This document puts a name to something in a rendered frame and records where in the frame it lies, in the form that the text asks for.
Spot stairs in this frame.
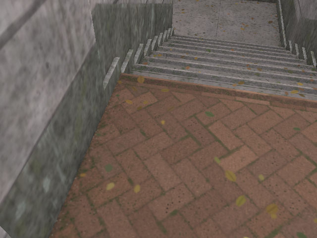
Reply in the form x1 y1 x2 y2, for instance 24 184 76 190
130 34 317 101

